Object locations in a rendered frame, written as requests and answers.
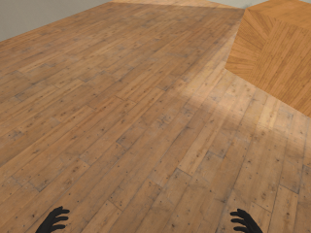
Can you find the pedestal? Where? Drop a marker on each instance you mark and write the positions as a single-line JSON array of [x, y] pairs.
[[272, 51]]

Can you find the robot left hand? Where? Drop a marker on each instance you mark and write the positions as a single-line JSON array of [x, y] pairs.
[[47, 226]]

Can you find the robot right hand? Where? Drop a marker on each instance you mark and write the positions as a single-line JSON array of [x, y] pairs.
[[251, 226]]

